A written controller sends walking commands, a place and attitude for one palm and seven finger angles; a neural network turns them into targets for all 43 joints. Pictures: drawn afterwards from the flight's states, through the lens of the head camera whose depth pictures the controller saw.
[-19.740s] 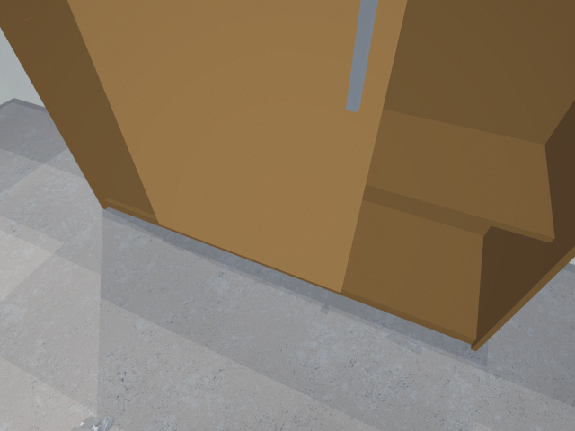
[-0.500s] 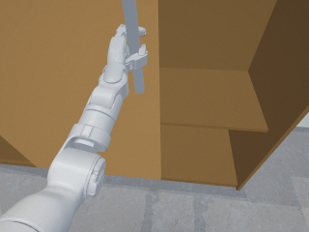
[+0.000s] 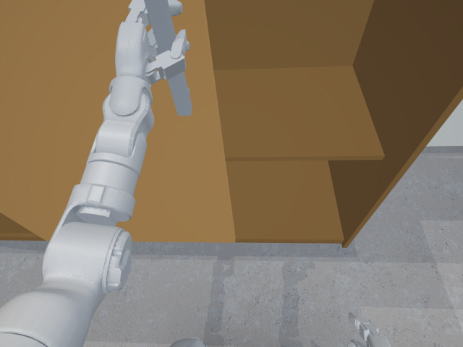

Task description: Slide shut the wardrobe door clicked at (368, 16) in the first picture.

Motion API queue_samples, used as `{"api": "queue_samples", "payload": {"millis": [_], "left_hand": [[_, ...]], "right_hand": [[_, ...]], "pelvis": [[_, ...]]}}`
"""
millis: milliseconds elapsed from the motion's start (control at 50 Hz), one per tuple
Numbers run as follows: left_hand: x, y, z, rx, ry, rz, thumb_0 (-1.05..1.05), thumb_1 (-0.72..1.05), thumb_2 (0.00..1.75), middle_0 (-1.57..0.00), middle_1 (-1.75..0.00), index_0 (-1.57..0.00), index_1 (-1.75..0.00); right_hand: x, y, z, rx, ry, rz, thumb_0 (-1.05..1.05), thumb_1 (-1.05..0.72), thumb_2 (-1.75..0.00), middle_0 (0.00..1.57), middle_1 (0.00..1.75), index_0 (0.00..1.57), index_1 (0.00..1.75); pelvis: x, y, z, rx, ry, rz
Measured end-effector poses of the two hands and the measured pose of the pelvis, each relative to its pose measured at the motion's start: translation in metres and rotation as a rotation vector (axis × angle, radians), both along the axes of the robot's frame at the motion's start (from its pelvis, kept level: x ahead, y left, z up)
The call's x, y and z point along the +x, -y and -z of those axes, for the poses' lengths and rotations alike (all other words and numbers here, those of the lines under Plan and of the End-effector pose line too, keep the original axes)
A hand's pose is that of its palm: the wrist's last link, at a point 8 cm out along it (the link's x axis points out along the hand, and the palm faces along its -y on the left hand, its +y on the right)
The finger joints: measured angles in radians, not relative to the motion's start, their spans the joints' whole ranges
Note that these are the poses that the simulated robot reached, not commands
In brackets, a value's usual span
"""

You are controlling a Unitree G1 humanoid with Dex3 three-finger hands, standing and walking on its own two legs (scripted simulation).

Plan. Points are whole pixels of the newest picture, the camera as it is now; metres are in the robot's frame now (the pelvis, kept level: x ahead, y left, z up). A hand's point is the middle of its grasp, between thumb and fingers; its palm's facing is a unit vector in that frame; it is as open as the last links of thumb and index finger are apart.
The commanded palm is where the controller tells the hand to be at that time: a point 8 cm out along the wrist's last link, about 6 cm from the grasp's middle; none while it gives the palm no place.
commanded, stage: step sideways, sliding the door along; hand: left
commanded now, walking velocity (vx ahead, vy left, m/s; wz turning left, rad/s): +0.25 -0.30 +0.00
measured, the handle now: (165, 21) +0.53 +0.10 +0.26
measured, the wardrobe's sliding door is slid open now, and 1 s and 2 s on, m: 0.47 0.35 0.03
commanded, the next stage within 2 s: none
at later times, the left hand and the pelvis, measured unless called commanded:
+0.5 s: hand (194, 54) +0.49 +0.06 +0.23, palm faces +0.26 -0.96 -0.12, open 6.5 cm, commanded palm +0.46 +0.04 +0.24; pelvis +0.05 -0.14 -0.02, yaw +7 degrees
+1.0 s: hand (263, 49) +0.49 -0.04 +0.23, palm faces +0.36 -0.93 -0.08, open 6.7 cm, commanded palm +0.46 -0.09 +0.22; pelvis +0.15 -0.23 +0.02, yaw +13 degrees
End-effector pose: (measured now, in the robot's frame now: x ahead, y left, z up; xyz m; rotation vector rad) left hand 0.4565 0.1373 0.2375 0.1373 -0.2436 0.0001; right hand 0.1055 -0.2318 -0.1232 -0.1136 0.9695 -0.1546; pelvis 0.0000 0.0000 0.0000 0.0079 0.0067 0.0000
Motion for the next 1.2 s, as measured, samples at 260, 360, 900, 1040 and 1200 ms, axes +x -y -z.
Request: {"api": "queue_samples", "payload": {"millis": [260,360,900,1040,1200], "left_hand": [[0.001,0.010,0.008,-0.086,0.104,-0.070,-0.04,0.72,0.85,-0.45,-1.40,-0.19,-1.39],[0.001,0.015,0.009,-0.055,0.121,-0.106,-0.05,0.72,0.84,-0.47,-1.40,-0.16,-1.36],[-0.002,0.105,0.010,0.007,0.170,-0.367,-0.08,0.67,0.84,-0.51,-1.44,-0.17,-1.27],[-0.002,0.148,0.011,-0.045,0.190,-0.287,-0.06,0.69,0.81,-0.48,-1.43,-0.17,-1.25],[0.000,0.203,0.019,-0.049,0.273,-0.171,-0.07,0.72,0.78,-0.44,-1.46,-0.11,-1.12]], "right_hand": [[0.052,0.044,-0.001,-0.031,-0.060,-0.122,0.01,-0.91,-0.90,0.20,0.30,0.20,0.30],[0.094,0.054,0.001,0.009,-0.022,-0.201,0.01,-0.91,-0.90,0.20,0.29,0.20,0.30],[0.300,0.138,-0.021,0.116,0.223,-0.437,0.01,-0.91,-0.90,0.20,0.29,0.20,0.30],[0.316,0.146,-0.031,0.094,0.202,-0.421,0.01,-0.91,-0.90,0.20,0.29,0.20,0.30],[0.338,0.143,-0.030,0.171,0.258,-0.450,0.01,-0.91,-0.90,0.20,0.29,0.20,0.30]], "pelvis": [[0.013,0.050,0.002,0.026,0.040,-0.055],[0.019,0.077,0.003,0.001,0.065,-0.090],[0.137,0.232,-0.002,0.006,0.069,-0.224],[0.158,0.229,-0.014,0.012,-0.001,-0.226],[0.187,0.247,0.000,0.016,0.045,-0.152]]}}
